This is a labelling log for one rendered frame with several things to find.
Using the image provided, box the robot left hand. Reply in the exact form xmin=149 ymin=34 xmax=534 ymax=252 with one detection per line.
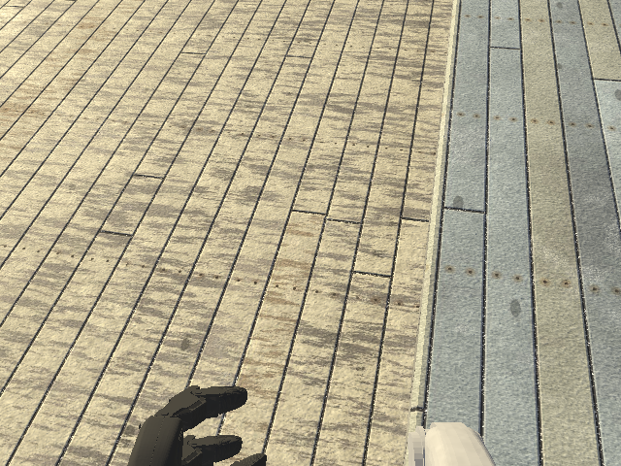
xmin=127 ymin=385 xmax=267 ymax=466

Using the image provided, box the right robot thigh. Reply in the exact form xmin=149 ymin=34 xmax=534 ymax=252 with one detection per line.
xmin=408 ymin=422 xmax=496 ymax=466

